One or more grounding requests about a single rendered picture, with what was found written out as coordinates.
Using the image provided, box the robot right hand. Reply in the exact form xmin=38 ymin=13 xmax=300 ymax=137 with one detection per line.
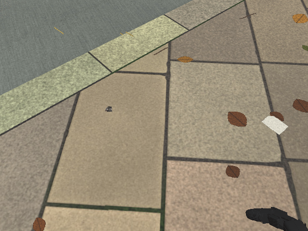
xmin=245 ymin=207 xmax=308 ymax=231

